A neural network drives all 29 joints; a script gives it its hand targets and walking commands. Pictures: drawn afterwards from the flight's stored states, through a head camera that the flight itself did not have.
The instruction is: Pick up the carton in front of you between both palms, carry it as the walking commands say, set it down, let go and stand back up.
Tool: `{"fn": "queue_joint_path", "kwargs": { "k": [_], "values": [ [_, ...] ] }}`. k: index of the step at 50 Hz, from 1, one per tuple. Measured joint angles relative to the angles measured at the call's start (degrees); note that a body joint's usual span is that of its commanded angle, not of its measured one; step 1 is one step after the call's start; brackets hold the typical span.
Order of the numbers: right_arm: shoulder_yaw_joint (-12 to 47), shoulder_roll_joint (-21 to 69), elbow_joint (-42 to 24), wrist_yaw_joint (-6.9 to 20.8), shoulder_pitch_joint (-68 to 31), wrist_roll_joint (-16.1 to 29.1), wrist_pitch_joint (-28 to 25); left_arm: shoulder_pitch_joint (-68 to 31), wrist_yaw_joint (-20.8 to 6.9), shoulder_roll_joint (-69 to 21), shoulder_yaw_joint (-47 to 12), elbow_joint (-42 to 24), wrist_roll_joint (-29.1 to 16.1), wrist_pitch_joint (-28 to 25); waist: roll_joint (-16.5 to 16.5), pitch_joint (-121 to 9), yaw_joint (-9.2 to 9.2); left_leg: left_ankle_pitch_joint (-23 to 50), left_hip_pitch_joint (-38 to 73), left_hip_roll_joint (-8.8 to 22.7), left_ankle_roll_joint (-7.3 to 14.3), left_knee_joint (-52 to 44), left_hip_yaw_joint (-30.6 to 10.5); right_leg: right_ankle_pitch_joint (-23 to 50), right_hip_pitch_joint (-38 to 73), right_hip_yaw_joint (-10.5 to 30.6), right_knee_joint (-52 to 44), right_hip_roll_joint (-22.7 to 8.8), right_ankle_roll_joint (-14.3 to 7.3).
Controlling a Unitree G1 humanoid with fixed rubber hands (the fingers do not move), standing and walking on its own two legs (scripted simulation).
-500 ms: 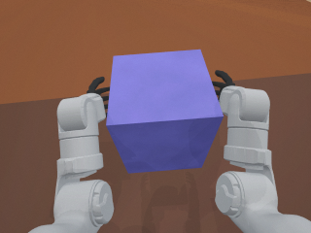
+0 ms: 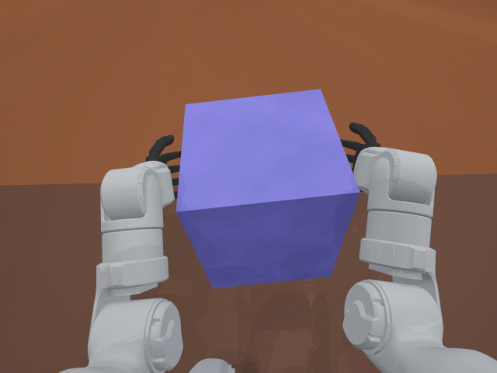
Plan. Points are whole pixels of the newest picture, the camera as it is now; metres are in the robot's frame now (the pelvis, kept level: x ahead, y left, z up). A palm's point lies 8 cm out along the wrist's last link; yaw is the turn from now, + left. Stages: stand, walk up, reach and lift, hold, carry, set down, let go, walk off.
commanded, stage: carry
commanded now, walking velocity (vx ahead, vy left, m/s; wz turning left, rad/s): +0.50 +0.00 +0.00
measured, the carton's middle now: (262, 196) +0.38 +0.03 +0.09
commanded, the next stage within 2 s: none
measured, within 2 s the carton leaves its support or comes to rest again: neither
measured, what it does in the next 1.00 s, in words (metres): climbs: left foot 0.05 m higher, then right foot 0.03 m higher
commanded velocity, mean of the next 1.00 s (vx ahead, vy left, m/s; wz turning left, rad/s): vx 0.50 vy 0.00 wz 0.00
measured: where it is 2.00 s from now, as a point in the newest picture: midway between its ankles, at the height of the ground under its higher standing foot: (284, 155)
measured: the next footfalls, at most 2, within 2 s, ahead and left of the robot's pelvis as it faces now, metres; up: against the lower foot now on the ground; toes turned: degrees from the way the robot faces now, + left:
left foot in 0.22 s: +0.32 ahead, +0.10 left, +0.05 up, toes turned +6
right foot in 0.62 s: +0.54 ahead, -0.12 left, +0.08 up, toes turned -4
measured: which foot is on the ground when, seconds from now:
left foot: up 0.00-0.20, down 0.22-0.64, up 0.66-1.00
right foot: down 0.00-0.24, up 0.26-0.60, down 0.62-1.00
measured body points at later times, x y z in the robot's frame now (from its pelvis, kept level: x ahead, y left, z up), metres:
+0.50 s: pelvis +0.29 +0.01 +0.05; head +0.31 +0.01 +0.50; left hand +0.68 +0.12 +0.20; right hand +0.66 -0.18 +0.20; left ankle +0.27 +0.09 -0.68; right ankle +0.36 -0.11 -0.59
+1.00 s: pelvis +0.61 -0.02 +0.09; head +0.62 -0.02 +0.54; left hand +0.98 +0.14 +0.25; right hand +1.00 -0.16 +0.26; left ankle +0.73 +0.07 -0.60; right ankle +0.50 -0.12 -0.65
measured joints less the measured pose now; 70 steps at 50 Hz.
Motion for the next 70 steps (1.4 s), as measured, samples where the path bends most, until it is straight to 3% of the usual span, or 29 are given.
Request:
{"fn": "queue_joint_path", "kwargs": {
  "k": [6,8,10,12,14,16,18,20,26,30,32,34,36,38,41,43,47,50,52,55,58,61,65,68,70],
  "values": [
    [0.61,-0.63,-4.91,0.97,-0.51,0.02,0.14,0.97,0.98,-0.6,-0.79,-4.2,-2.01,-1.93,1.11,1.47,0.02,2.42,-6.49,1.25,-0.46,-11.78,2.3,-2.57,9.66,1.31,-6.67,-0.02,0.9],
    [1.4,-0.89,-4.77,0.99,-0.38,0.3,0.21,0.69,1.03,-0.44,-0.49,-4.36,-1.98,-1.39,0.72,0.85,-0.97,3.72,-5.53,0.99,0.42,-19.27,3.93,-3.96,12.95,1.72,-8.57,-0.38,1.4],
    [2.26,-0.74,-3.0,1.1,-0.4,0.13,0.0,0.46,0.83,0.32,-0.12,-3.91,-1.68,-0.12,-0.5,0.13,-3.14,4.38,-1.64,-0.48,1.78,-26.87,6.78,-6.62,14.94,1.6,-6.44,-1.68,1.89],
    [4.05,-0.27,-2.29,1.1,-0.3,0.2,-0.79,0.78,0.62,1.33,0.55,-5.27,-1.79,1.0,-1.17,0.86,-6.41,5.2,2.69,-1.8,3.47,-29.5,7.94,-5.97,11.46,1.75,8.4,-3.24,2.08],
    [5.38,-0.26,-1.84,1.04,0.65,0.37,-1.4,0.87,0.14,0.96,1.72,-5.22,-0.9,1.21,-0.36,1.6,-9.61,1.99,5.02,-2.29,4.15,-28.56,7.59,-3.33,3.03,5.6,30.54,-1.76,1.92],
    [5.95,-0.68,-2.59,1.15,2.44,1.94,-0.95,0.46,-0.3,-0.25,2.75,-5.1,0.9,2.04,0.8,2.04,-11.73,0.55,8.31,-2.64,4.22,-30.96,6.75,-0.86,-5.1,7.53,45.66,-0.56,1.1],
    [6.85,-1.36,-2.75,0.4,3.73,3.52,-0.94,-0.65,-0.66,-1.48,4.16,-4.3,2.95,2.35,1.55,2.44,-12.9,0.56,11.71,-2.6,3.7,-34.37,6.04,-0.03,-11.87,7.61,50.87,-0.9,0.58],
    [7.54,-1.71,-2.99,-0.21,4.35,4.71,-1.42,-0.92,-1.14,-2.04,4.74,-4.89,4.23,2.4,2.18,2.61,-13.69,0.15,14.68,-2.25,3.48,-37.16,5.22,-0.1,-17.23,7.08,49.74,-1.59,0.14],
    [7.39,-0.89,-2.68,-1.02,3.41,5.38,-2.38,-0.18,-2.17,-1.56,4.93,-7.15,4.58,2.48,1.88,1.12,-12.66,-2.77,23.3,-1.33,2.14,-43.54,3.75,3.34,-24.63,3.64,33.91,-4.73,1.18],
    [6.46,-1.62,-3.17,-1.01,1.8,4.76,-1.02,-0.25,-2.33,-1.26,3.39,-6.53,3.8,1.69,2.91,-0.98,-9.9,-7.2,28.11,0.74,-0.35,-43.8,1.92,3.96,-18.74,-0.11,15.01,-4.26,0.57],
    [5.83,-2.98,-2.8,-0.72,1.27,5.0,-0.44,-1.44,-2.06,-1.3,2.18,-4.22,3.72,0.83,4.2,-1.27,-7.02,-9.02,26.35,3.7,-0.56,-33.99,0.98,3.97,-15.48,-1.95,13.68,-2.33,1.4],
    [4.85,-3.07,-2.3,-0.12,1.99,5.14,-0.55,-1.07,-1.21,-1.13,0.63,-3.55,3.48,1.03,2.49,-1.03,-3.87,-5.82,20.11,1.94,-0.41,-16.92,-2.09,0.58,-13.54,-1.68,14.53,-1.73,1.61],
    [3.69,-1.78,-1.94,0.0,2.22,4.14,-0.1,0.3,-0.37,-0.89,0.39,-3.89,2.41,1.77,1.21,-0.77,-1.92,-4.4,12.83,-0.05,0.16,-2.71,-2.83,0.1,-10.51,-0.87,11.24,-1.25,1.7],
    [2.14,-0.62,-2.14,0.26,1.83,2.25,0.71,0.95,-0.35,-0.55,0.13,-3.31,0.75,1.69,0.51,-0.14,-0.69,-3.42,6.92,-0.87,0.73,3.02,-2.1,0.14,-7.07,-0.21,7.33,-1.22,1.29],
    [0.38,-0.43,-2.3,1.14,0.67,0.2,0.66,0.96,0.7,-0.29,-1.46,-2.19,-0.71,0.29,0.69,0.69,0.58,-2.58,0.6,-0.87,0.78,0.2,-0.89,-0.21,-2.16,0.72,2.45,-1.45,1.3],
    [0.35,-0.82,-2.3,1.74,0.36,-0.67,0.4,0.62,0.78,-0.72,-1.2,-1.06,-0.83,-0.96,1.35,0.74,0.49,-1.03,-2.73,-0.15,0.44,-3.68,-0.07,-0.91,1.19,0.93,-0.23,-1.5,1.97],
    [1.69,-0.64,-5.83,1.4,0.77,-0.19,0.22,1.0,1.35,-0.89,-1.11,-4.98,-1.53,-0.88,1.42,1.07,-0.51,2.85,-4.35,1.19,0.38,-17.33,1.69,-3.06,8.18,2.17,-4.74,-1.56,3.04],
    [2.88,-0.14,-5.25,1.44,0.68,0.01,-0.5,0.56,1.33,-0.05,-0.16,-6.27,-1.43,0.54,-0.47,0.31,-4.1,4.57,0.29,0.0,1.81,-28.06,4.77,-6.73,12.33,2.24,-3.45,-3.31,3.99],
    [3.83,0.03,-3.65,1.38,0.3,-0.04,-1.42,0.08,1.14,0.69,0.68,-5.93,-1.43,0.96,-1.57,0.62,-7.76,2.03,3.5,-1.37,2.96,-28.51,5.76,-5.77,8.68,2.96,11.52,-4.79,3.65],
    [5.48,-0.56,-2.23,1.47,2.04,1.54,-1.57,0.19,0.74,0.04,1.88,-5.18,0.11,2.14,-0.04,1.16,-11.85,-0.63,7.94,-1.85,3.01,-29.55,4.84,-2.81,-2.15,7.33,39.1,-1.49,2.6],
    [6.9,-1.88,-2.41,0.86,3.75,4.09,-1.06,-0.64,0.51,-1.78,3.76,-5.2,2.65,3.39,2.02,1.7,-13.78,-1.14,13.28,-1.67,2.82,-34.4,3.53,-1.92,-11.5,6.83,48.13,-0.54,1.37],
    [6.8,-2.09,-1.91,0.22,3.29,5.78,-2.05,-1.79,0.22,-2.58,5.29,-6.14,4.42,3.46,2.66,2.13,-14.43,-1.94,18.35,-1.51,2.61,-38.83,2.86,-1.76,-18.38,5.27,43.96,-1.45,0.43],
    [6.91,-1.92,-1.72,-0.27,2.32,5.99,-2.59,-2.2,-0.63,-1.84,5.23,-6.4,4.73,3.07,2.28,1.25,-13.52,-4.4,25.22,-1.47,1.77,-43.07,2.09,-0.37,-22.16,2.93,31.09,-3.13,0.52],
    [6.59,-1.82,-1.17,-0.53,0.87,5.09,-1.83,-2.05,-1.38,-1.46,5.19,-5.88,4.56,2.62,2.95,-0.55,-11.79,-7.76,29.88,-0.47,0.46,-44.31,1.1,1.68,-20.1,0.07,18.39,-3.5,0.29],
    [6.2,-2.85,-0.53,-0.48,0.28,4.95,-0.87,-2.66,-1.52,-1.35,4.2,-3.59,4.44,2.09,5.0,-1.49,-9.31,-11.47,31.44,2.32,-0.35,-40.42,0.19,5.08,-16.6,-2.61,14.3,-1.72,0.55]
  ]
}}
